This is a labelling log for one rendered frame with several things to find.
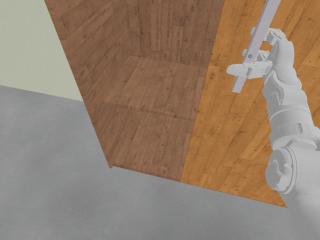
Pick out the wardrobe door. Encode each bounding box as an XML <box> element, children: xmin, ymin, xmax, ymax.
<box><xmin>180</xmin><ymin>0</ymin><xmax>320</xmax><ymax>208</ymax></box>

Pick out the handle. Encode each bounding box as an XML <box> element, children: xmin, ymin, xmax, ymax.
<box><xmin>232</xmin><ymin>0</ymin><xmax>281</xmax><ymax>93</ymax></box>

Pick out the robot right upper arm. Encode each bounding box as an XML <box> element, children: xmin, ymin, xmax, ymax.
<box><xmin>265</xmin><ymin>146</ymin><xmax>320</xmax><ymax>240</ymax></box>

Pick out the right robot hand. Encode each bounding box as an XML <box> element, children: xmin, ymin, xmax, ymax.
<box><xmin>226</xmin><ymin>27</ymin><xmax>295</xmax><ymax>79</ymax></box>

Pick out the robot right forearm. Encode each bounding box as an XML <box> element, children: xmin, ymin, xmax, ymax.
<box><xmin>262</xmin><ymin>64</ymin><xmax>320</xmax><ymax>151</ymax></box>

